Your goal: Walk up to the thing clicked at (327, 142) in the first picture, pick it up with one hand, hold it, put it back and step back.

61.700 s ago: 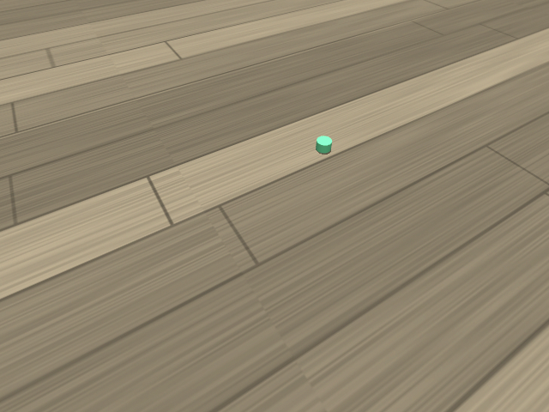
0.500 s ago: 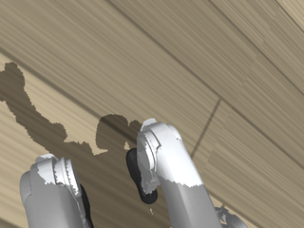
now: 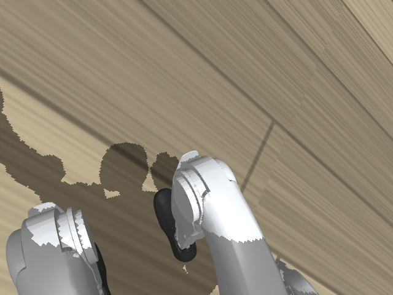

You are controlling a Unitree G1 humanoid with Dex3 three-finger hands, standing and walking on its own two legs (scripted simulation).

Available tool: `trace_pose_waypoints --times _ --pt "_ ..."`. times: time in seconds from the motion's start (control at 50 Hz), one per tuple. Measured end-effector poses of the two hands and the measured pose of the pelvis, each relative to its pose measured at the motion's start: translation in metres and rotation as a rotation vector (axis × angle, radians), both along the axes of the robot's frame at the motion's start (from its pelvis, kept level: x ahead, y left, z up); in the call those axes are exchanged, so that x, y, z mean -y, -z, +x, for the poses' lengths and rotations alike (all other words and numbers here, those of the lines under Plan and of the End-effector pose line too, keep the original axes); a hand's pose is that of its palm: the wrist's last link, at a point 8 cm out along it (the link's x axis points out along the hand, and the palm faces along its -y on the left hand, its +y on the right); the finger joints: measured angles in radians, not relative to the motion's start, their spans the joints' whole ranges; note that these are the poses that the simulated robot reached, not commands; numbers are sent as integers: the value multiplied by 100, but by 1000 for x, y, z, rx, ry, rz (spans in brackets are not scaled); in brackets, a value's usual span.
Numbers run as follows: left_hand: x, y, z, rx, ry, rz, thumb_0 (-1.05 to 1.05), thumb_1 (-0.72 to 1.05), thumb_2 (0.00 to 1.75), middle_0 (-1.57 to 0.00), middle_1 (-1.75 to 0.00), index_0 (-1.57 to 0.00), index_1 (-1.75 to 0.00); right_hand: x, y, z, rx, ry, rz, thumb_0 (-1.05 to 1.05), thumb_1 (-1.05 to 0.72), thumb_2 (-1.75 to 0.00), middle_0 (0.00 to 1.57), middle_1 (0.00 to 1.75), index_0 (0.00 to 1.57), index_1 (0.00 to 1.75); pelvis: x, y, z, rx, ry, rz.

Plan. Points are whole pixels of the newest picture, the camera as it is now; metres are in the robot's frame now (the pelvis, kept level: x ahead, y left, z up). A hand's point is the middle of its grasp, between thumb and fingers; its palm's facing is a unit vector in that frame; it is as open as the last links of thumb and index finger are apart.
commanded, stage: rest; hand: left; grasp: from above
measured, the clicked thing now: out of the picture +0.53 +0.30 -0.23
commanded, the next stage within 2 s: open in 1.14 s
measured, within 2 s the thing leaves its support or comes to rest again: rests again in 1.32 s
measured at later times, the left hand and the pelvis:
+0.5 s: hand out of the picture +0.52 +0.28 -0.24, palm faces -0.47 -0.10 -0.88, open 10.6 cm; pelvis +0.00 +0.00 -0.01, yaw -2 degrees
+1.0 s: hand out of the picture +0.52 +0.28 -0.26, palm faces -0.46 -0.11 -0.88, open 10.6 cm; pelvis +0.00 +0.00 -0.01, yaw -4 degrees
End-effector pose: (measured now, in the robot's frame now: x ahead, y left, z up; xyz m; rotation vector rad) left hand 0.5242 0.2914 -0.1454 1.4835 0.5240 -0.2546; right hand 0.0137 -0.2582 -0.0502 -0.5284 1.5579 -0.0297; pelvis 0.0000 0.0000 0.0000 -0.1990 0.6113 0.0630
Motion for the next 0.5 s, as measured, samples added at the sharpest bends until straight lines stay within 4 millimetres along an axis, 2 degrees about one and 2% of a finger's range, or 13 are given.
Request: trace_pose_waypoints --times 0.5 --pt "13 36 2 6 -11 -10 -1 -9 56 -51 -75 -60 -74 -7 -13 -15 -23 -42 0 0 -90 -89 21 30 21 30 -1 5 -2 34 21 -28"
